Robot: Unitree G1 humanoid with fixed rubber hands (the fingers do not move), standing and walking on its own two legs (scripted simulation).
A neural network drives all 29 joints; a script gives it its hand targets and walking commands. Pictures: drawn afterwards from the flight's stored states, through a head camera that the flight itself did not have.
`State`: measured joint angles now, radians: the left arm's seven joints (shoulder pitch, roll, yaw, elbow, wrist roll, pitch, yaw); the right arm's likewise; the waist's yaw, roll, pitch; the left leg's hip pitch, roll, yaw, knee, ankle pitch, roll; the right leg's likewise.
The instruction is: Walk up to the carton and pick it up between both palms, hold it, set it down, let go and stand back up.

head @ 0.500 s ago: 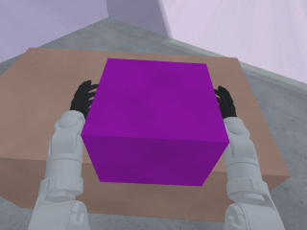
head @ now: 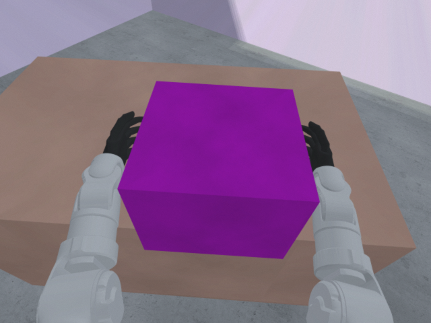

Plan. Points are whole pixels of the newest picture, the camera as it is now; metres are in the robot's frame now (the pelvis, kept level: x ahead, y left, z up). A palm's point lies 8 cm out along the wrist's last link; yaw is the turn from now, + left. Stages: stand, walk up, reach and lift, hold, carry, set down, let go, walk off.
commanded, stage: set down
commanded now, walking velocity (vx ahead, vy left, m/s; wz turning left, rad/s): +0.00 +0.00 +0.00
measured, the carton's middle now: (219, 169) +0.42 -0.03 +0.05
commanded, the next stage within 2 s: none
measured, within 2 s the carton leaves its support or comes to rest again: rests again in 1.02 s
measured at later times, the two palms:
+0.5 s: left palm (125, 153) +0.46 +0.15 +0.08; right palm (313, 166) +0.41 -0.22 +0.07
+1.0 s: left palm (129, 163) +0.45 +0.15 +0.05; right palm (311, 173) +0.41 -0.22 +0.05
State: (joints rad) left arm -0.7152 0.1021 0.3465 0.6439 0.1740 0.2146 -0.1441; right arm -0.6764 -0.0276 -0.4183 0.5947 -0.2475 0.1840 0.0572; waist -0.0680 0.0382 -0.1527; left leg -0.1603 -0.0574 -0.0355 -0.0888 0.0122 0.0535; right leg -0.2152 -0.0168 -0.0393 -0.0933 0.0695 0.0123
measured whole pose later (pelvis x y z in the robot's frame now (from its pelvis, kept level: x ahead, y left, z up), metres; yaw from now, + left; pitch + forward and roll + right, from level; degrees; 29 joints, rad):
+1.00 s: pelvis +0.00 -0.01 -0.01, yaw -1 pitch +24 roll +0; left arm -0.83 0.21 0.23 1.10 0.05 -0.16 -0.07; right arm -0.74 -0.03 -0.46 0.82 -0.25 -0.03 -0.01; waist -0.05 0.04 -0.26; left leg -0.39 -0.05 -0.02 -0.05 0.02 0.04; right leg -0.43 -0.01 -0.02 -0.09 0.10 0.00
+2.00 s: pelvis -0.02 -0.01 -0.01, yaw -1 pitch +30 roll +1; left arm -0.96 0.25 0.25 1.30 0.03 -0.30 -0.09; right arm -0.83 -0.02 -0.54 0.88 -0.28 -0.11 0.00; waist -0.05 0.04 -0.30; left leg -0.55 -0.06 -0.01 -0.04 0.06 0.04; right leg -0.59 -0.02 -0.02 -0.09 0.15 0.00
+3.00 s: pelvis -0.02 +0.00 -0.02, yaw -1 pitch +31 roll +0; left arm -1.01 0.49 -0.18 1.29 -0.48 -0.15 -0.10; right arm -0.98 -0.36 0.04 1.16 0.38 -0.10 0.02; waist -0.09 0.07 -0.32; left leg -0.71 -0.05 0.00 0.29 -0.11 0.02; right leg -0.72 -0.01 -0.01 0.17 0.01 0.02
